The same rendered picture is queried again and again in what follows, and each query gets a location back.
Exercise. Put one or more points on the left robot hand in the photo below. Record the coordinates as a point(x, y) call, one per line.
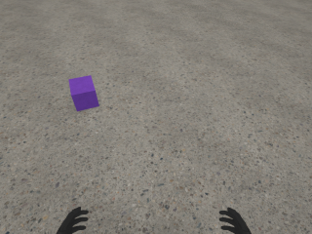
point(67, 225)

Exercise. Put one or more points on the right robot hand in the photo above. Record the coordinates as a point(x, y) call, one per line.
point(240, 227)

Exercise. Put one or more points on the carton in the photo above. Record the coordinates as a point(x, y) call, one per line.
point(83, 92)

